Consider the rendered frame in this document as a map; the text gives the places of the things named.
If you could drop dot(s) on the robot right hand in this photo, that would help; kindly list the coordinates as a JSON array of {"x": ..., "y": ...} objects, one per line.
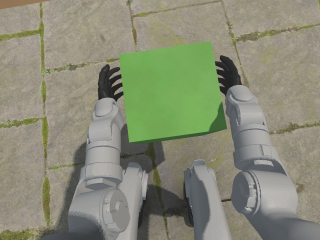
[{"x": 229, "y": 73}]

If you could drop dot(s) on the robot left hand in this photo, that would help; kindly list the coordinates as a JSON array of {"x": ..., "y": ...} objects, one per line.
[{"x": 105, "y": 89}]

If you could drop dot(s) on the left robot forearm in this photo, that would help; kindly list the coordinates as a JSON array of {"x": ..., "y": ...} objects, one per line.
[{"x": 103, "y": 147}]

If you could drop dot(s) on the carton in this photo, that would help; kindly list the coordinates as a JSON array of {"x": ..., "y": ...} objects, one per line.
[{"x": 171, "y": 93}]

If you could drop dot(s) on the robot left upper arm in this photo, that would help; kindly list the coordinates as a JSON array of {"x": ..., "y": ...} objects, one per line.
[{"x": 96, "y": 215}]

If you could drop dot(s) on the right robot forearm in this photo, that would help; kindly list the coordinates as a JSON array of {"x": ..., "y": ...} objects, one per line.
[{"x": 250, "y": 134}]

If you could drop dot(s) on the robot left foot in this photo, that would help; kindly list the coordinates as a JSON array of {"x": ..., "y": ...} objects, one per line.
[{"x": 141, "y": 213}]

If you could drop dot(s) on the left robot thigh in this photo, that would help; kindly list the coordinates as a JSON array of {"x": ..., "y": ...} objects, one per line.
[{"x": 134, "y": 186}]

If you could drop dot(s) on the robot right upper arm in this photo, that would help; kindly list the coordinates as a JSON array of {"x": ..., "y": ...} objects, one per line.
[{"x": 269, "y": 202}]

